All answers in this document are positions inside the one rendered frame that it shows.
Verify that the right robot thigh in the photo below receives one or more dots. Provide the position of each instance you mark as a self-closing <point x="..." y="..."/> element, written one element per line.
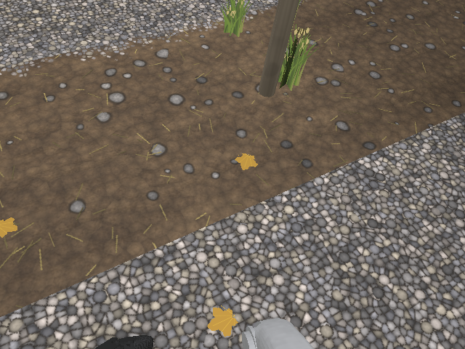
<point x="274" y="333"/>

